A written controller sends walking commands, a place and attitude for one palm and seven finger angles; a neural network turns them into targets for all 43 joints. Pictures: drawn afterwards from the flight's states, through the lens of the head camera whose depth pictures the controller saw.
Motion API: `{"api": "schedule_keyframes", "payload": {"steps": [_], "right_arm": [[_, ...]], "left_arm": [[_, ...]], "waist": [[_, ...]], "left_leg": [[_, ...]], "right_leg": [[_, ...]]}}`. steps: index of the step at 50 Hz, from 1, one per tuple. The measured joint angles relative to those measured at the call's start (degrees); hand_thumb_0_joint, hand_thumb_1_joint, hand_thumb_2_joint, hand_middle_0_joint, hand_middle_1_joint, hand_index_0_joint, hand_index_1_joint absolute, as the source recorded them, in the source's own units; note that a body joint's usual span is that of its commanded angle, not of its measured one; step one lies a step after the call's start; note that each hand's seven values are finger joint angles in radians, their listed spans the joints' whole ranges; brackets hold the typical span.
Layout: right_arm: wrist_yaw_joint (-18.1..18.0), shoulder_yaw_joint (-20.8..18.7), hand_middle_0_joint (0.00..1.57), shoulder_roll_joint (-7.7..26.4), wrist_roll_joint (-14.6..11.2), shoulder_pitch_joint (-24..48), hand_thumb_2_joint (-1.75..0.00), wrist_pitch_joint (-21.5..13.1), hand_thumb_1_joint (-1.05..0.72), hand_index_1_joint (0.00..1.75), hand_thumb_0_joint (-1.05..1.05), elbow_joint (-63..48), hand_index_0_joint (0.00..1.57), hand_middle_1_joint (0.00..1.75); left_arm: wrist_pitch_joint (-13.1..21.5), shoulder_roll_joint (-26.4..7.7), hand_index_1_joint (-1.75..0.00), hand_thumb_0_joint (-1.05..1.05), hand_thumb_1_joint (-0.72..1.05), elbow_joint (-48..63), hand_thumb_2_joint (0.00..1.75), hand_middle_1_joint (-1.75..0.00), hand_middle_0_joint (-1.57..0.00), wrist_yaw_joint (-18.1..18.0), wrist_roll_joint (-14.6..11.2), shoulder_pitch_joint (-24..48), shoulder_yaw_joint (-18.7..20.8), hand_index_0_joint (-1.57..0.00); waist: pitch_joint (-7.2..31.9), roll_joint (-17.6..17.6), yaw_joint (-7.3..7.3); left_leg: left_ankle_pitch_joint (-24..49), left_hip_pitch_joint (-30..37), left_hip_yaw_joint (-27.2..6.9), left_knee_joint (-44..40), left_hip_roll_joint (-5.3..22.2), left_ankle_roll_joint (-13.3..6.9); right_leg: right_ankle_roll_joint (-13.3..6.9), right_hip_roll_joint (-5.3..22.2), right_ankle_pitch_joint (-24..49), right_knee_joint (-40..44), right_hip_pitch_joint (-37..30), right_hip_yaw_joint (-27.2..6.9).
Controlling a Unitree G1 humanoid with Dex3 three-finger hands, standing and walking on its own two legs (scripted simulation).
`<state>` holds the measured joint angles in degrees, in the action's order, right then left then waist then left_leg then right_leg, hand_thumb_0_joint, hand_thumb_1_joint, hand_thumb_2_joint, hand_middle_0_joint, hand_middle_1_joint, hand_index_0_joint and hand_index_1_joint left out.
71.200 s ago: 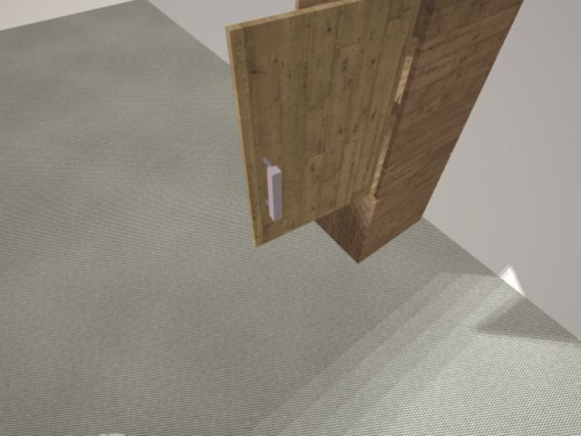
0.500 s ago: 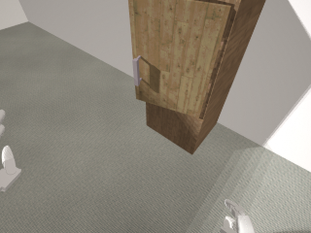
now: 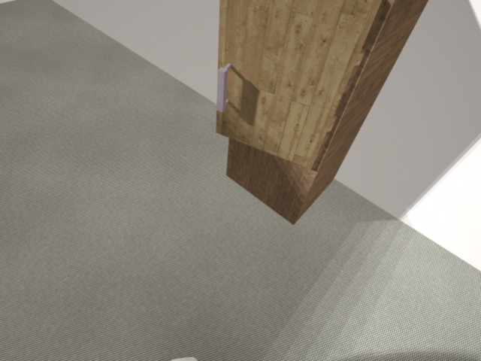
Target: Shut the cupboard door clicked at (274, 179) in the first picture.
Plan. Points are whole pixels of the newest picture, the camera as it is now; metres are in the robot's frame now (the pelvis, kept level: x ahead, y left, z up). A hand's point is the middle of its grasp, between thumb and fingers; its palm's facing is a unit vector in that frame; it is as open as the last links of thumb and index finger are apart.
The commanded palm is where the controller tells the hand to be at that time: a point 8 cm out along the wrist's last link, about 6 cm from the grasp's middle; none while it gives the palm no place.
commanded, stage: let the arm hang, fingers relaxed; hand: left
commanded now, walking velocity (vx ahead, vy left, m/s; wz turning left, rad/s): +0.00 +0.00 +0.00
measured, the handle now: (224, 88) +0.94 +0.09 -0.10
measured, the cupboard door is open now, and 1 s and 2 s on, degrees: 16 16 16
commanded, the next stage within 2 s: look to check the result in 0.72 s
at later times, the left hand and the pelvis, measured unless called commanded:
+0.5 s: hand out of the picture +0.01 +0.20 -0.16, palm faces -0.01 -0.97 -0.24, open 7.4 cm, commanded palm none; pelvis +0.01 +0.01 +0.01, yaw -1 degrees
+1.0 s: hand out of the picture +0.04 +0.19 -0.16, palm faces -0.02 -0.97 -0.23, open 7.4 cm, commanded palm none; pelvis +0.03 +0.00 +0.01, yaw -1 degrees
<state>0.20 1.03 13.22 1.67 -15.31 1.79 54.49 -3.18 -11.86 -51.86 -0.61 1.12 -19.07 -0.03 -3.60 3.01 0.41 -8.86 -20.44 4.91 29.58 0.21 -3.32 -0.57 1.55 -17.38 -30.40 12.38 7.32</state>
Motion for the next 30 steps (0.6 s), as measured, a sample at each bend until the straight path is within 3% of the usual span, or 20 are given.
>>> {"api": "schedule_keyframes", "payload": {"steps": [5, 14, 30], "right_arm": [[-0.69, -0.95, 0.20, -1.32, -0.38, -1.89, -0.90, 0.48, -0.91, 0.30, 0.01, 4.40, 0.20, 0.30], [-1.29, -1.84, 0.21, -1.90, -0.75, -0.62, -0.90, -0.50, -0.91, 0.30, 0.01, 7.71, 0.20, 0.30], [-1.27, -1.92, 0.21, -2.40, -0.62, 0.87, -0.90, -1.47, -0.91, 0.30, 0.00, 9.87, 0.20, 0.30]], "left_arm": [[0.96, -0.35, -0.30, 0.00, 0.95, -7.21, 0.89, -0.30, -0.21, 0.18, 0.03, -2.57, 0.45, -0.20], [2.07, -0.39, -0.30, 0.00, 0.91, -13.17, 0.90, -0.30, -0.20, -0.42, 0.14, -2.71, 1.04, -0.20], [3.33, 1.24, -0.30, 0.00, 0.91, -11.74, 0.90, -0.30, -0.20, -0.52, 0.15, 4.43, 0.67, -0.20]], "waist": [[-0.06, -1.52, -0.82], [1.33, -5.23, -0.59], [2.65, -3.44, 0.29]], "left_leg": [[0.96, 1.32, -0.39, -2.01, 0.19, 0.01], [1.93, 3.80, 0.86, -4.79, -0.24, -0.40], [2.50, 5.78, 1.53, -7.36, -0.56, -0.10]], "right_leg": [[-0.10, -0.55, 1.79, 3.55, -2.05, 0.36], [0.30, -0.18, 2.79, 5.42, -3.63, -0.88], [0.43, 0.04, 2.71, 6.42, -4.64, -1.62]]}}
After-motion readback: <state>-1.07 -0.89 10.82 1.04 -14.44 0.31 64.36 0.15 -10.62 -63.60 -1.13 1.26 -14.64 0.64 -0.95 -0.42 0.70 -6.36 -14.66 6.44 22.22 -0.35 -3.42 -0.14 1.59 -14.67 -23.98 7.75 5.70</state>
